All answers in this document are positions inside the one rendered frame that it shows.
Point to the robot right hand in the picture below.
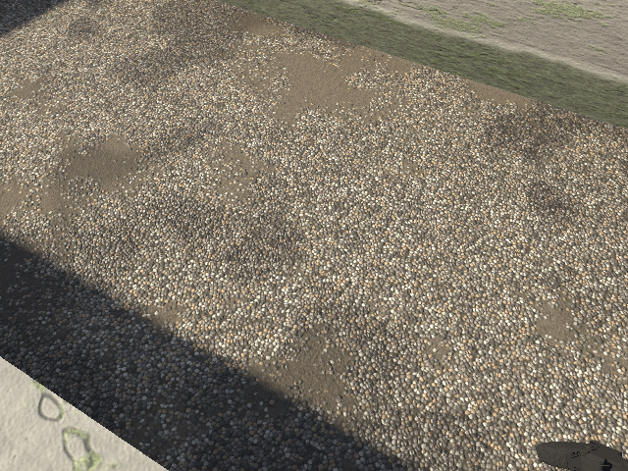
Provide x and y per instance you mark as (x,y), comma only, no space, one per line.
(581,456)

